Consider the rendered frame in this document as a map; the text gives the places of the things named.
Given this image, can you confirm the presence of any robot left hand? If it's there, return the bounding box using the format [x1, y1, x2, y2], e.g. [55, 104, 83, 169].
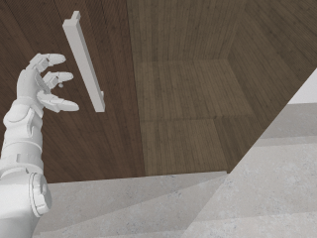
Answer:
[17, 53, 79, 113]

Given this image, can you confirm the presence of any left robot upper arm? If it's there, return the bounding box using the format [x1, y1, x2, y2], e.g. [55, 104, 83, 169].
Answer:
[0, 173, 53, 238]

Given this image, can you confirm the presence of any robot left forearm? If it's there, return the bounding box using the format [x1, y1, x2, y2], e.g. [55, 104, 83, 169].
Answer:
[0, 98, 44, 180]

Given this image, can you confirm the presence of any handle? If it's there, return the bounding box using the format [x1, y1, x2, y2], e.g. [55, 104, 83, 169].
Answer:
[62, 11, 106, 112]

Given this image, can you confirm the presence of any wardrobe door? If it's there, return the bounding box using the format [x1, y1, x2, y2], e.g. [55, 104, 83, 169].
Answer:
[0, 0, 146, 184]

